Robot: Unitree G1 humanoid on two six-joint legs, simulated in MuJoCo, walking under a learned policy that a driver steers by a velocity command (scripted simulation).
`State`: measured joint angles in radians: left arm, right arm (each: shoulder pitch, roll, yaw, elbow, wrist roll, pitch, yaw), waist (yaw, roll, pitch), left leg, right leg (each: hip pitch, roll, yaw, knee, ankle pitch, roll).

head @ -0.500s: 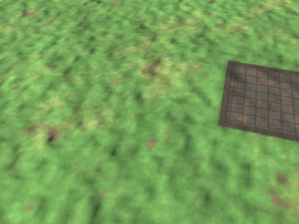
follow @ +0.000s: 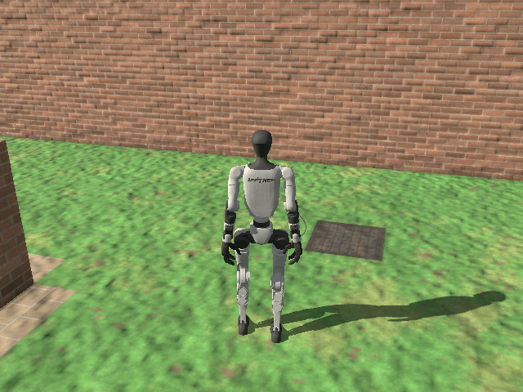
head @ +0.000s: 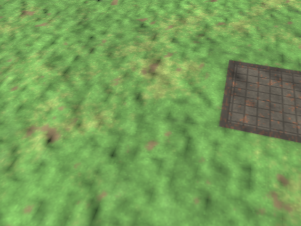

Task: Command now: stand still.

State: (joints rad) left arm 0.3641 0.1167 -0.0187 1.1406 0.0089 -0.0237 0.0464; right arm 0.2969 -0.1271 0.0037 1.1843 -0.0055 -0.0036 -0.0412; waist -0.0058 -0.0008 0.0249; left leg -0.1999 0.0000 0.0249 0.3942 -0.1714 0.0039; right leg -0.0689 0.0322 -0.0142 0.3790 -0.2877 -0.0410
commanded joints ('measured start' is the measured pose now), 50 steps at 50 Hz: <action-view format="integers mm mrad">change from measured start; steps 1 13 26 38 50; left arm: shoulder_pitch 96 106 116 123 130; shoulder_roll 66 61 57 55 54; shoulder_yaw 9 9 10 10 10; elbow -1 0 0 -1 -3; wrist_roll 0 0 -1 -1 -1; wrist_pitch -3 -5 -8 -10 -11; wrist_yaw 2 3 3 3 3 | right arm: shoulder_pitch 74 83 92 99 105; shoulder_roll -66 -60 -54 -51 -48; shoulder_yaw -8 -7 -6 -5 -4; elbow -1 4 6 7 8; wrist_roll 0 0 1 2 2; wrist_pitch -2 -1 0 0 1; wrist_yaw -2 -4 -5 -6 -6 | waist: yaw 0 0 0 0 1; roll -5 -6 -7 -8 -8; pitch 69 71 73 75 77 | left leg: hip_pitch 51 51 51 50 48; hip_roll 93 94 96 97 98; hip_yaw -93 -89 -84 -79 -75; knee -40 -34 -27 -20 -15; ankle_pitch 122 129 134 136 136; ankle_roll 27 23 18 13 10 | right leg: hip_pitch -123 -114 -104 -97 -91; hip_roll -123 -123 -123 -123 -123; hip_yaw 100 101 102 103 103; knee -89 -88 -88 -87 -87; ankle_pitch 164 193 225 253 276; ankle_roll -18 -20 -21 -22 -22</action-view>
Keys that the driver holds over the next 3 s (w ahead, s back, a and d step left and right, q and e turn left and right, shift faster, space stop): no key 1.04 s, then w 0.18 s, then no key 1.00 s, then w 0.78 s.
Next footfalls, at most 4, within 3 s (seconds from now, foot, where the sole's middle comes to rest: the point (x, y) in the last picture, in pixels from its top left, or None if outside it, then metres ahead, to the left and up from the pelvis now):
1.38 left None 0.17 0.11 -0.78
1.70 right None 0.18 -0.08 -0.78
2.62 right None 0.35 -0.12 -0.78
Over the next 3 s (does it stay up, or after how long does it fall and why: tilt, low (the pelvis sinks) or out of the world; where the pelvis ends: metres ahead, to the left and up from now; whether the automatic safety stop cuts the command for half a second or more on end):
stays up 0.42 -0.04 0.00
